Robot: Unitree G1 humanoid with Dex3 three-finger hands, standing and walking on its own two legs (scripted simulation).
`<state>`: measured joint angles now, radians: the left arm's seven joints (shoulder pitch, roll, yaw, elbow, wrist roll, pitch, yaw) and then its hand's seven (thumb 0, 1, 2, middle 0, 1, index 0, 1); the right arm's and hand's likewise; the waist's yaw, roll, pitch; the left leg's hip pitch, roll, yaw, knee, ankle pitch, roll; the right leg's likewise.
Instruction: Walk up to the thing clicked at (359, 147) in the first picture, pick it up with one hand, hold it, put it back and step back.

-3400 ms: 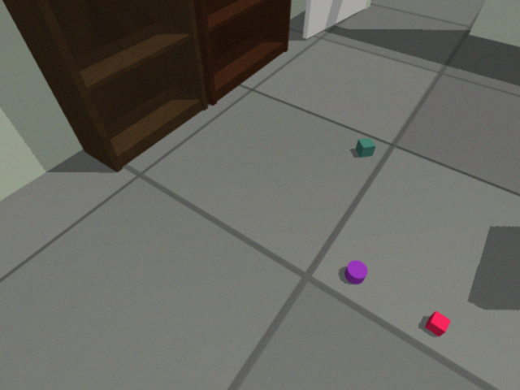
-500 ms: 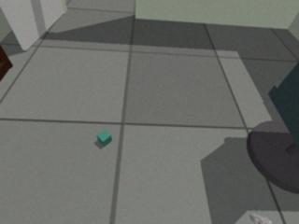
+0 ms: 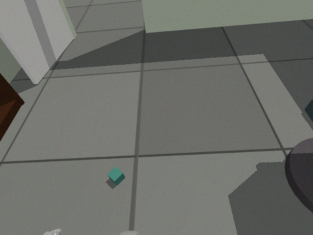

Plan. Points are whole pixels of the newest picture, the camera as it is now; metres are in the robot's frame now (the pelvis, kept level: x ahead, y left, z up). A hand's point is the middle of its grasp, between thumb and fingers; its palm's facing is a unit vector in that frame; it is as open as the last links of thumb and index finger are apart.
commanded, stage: walk up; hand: left
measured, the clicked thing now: (116, 176) +0.60 +0.34 -0.73
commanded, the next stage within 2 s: none
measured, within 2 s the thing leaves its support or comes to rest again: neither
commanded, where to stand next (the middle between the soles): +0.28 +0.04 m, yaw +2 degrees
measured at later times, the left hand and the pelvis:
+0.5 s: hand (57, 227) +0.19 +0.33 -0.16, palm faces +0.00 -0.94 -0.33, open 7.3 cm; pelvis +0.16 +0.06 +0.00, yaw +3 degrees
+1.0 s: hand (78, 187) +0.30 +0.29 -0.15, palm faces +0.02 -0.93 -0.38, open 7.3 cm; pelvis +0.20 +0.04 -0.02, yaw +3 degrees
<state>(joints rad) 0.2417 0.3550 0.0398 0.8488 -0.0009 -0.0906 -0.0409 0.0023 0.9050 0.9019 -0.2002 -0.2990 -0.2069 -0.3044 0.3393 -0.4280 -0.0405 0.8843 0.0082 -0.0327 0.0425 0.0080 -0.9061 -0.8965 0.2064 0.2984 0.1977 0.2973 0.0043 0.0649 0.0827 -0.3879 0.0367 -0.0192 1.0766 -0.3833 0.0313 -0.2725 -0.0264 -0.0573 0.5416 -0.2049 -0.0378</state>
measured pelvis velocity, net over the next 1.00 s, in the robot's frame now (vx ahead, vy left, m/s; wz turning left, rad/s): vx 0.20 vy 0.04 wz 0.05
